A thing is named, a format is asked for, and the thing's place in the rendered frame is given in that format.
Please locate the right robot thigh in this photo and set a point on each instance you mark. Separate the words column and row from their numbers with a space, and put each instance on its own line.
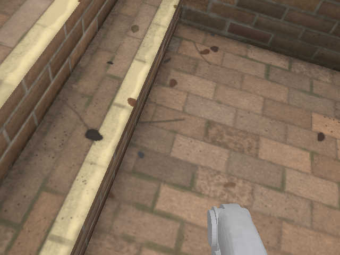
column 231, row 229

